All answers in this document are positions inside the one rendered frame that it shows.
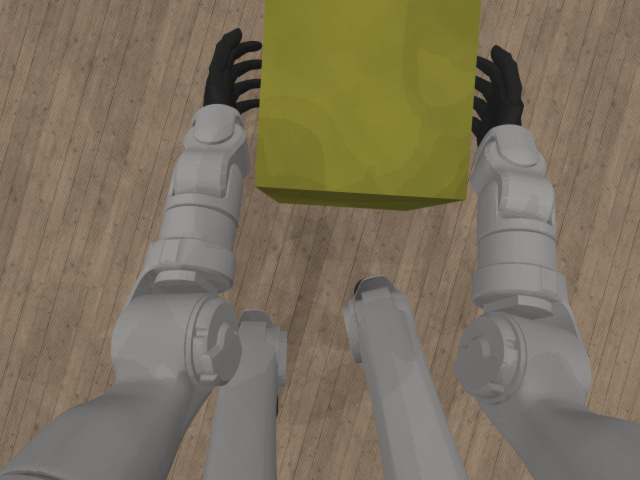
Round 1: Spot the carton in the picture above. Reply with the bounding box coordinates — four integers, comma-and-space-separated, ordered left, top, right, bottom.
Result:
255, 0, 481, 211

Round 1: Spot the robot left forearm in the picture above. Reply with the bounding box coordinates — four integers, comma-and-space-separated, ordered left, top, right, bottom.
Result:
111, 104, 251, 369

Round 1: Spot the robot right thigh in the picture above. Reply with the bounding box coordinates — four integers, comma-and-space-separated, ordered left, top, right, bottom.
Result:
342, 286, 469, 480

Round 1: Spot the robot left upper arm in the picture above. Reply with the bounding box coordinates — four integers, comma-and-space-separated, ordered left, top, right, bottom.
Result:
0, 293, 242, 480

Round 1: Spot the robot right foot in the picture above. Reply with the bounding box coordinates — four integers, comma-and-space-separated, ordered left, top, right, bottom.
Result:
354, 278, 365, 295

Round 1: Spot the robot right upper arm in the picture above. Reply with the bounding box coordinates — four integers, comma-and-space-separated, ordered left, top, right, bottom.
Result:
454, 312, 640, 480

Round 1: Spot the right robot hand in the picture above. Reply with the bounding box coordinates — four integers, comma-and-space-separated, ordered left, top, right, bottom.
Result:
471, 45, 524, 147

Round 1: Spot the left robot hand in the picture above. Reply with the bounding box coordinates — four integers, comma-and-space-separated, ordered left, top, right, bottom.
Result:
203, 28, 262, 115

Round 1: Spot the robot right forearm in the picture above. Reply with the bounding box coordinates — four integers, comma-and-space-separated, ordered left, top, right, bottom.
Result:
470, 124, 591, 368

